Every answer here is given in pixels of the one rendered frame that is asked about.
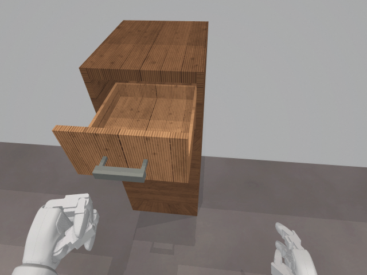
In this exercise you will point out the drawer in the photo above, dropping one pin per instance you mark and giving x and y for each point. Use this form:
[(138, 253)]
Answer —
[(136, 122)]

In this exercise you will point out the right robot hand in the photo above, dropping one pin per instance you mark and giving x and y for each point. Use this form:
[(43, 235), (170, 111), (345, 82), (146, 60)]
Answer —
[(297, 259)]

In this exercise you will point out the left robot hand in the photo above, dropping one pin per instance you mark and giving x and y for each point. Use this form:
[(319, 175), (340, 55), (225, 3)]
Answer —
[(72, 216)]

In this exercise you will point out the cabinet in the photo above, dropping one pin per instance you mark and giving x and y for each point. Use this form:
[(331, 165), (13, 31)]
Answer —
[(155, 52)]

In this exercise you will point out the handle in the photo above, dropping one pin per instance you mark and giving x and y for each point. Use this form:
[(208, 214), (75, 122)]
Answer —
[(120, 173)]

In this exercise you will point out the robot left forearm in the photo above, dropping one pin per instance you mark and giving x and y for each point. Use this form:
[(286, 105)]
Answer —
[(34, 269)]

